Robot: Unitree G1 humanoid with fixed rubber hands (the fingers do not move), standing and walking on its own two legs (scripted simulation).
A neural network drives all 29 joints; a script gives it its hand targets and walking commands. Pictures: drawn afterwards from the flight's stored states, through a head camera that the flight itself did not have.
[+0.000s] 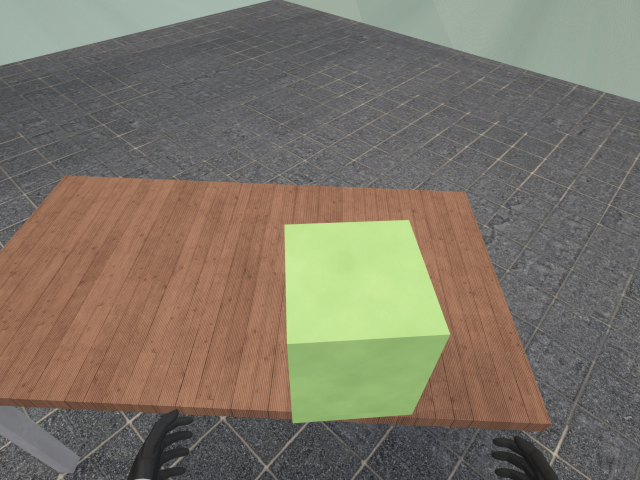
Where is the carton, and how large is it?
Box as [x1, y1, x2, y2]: [284, 220, 449, 422]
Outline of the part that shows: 408,220 284,225 287,351 293,422 412,413 445,344 449,332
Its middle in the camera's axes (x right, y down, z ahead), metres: +0.05 +0.14 +0.63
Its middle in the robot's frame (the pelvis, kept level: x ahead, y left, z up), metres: +0.39 -0.02 -0.07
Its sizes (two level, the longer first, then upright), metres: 0.210 0.200 0.250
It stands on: a table, 0.58 m high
